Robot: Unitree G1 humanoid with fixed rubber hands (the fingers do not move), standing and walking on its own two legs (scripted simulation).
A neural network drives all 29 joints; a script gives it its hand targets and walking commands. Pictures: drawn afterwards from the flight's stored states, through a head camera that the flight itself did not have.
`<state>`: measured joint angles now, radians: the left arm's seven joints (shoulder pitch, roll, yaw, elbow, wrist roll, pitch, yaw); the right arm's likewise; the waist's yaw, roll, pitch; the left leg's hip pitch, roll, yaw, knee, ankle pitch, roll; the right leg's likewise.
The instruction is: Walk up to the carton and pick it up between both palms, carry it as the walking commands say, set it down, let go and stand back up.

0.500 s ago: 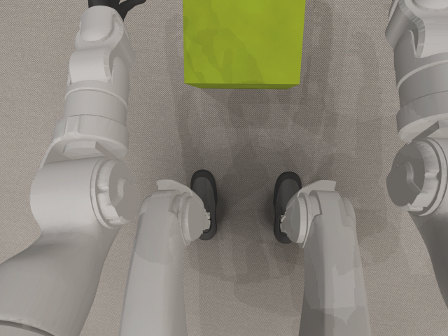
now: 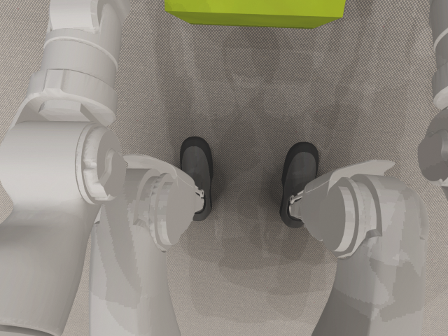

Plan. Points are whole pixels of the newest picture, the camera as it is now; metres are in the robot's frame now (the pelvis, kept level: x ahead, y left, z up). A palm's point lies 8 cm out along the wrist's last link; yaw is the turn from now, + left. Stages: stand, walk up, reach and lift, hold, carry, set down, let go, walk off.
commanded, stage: reach and lift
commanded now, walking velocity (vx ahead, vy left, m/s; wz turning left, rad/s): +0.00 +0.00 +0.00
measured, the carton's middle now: out of the picture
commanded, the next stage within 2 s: none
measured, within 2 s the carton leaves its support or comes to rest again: leaves its support in 1.88 s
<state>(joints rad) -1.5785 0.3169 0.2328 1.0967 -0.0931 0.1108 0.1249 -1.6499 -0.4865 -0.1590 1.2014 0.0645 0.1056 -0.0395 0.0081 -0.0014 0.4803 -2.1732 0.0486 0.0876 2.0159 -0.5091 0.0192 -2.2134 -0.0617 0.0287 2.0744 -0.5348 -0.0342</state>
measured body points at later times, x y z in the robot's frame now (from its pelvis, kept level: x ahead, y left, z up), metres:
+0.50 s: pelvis +0.00 +0.00 -0.03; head +0.40 -0.02 +0.17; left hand +0.58 +0.15 -0.24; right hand +0.58 -0.23 -0.24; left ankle +0.13 +0.11 -0.37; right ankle +0.11 -0.12 -0.37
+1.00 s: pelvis +0.00 +0.00 -0.03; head +0.40 -0.02 +0.17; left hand +0.58 +0.14 -0.24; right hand +0.58 -0.19 -0.25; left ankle +0.13 +0.11 -0.37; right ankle +0.11 -0.12 -0.37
